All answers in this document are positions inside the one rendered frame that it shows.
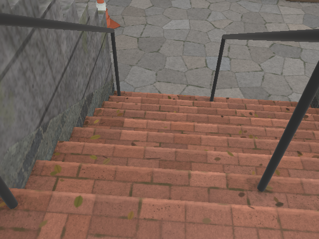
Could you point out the stairs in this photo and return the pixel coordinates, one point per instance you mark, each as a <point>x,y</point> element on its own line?
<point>183,147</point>

